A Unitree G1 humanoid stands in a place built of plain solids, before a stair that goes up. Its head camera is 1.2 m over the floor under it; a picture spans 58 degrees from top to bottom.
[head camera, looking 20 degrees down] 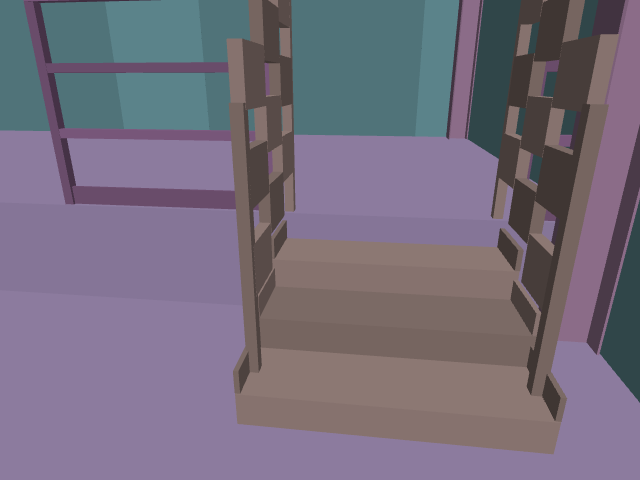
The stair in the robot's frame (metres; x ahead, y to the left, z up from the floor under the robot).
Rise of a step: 0.14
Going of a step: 0.30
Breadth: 1.12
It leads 7 degrees to the right of straight ahead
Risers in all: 4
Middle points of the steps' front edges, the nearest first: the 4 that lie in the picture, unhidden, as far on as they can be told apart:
1.21 -0.25 0.14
1.51 -0.28 0.28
1.80 -0.32 0.42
2.10 -0.36 0.56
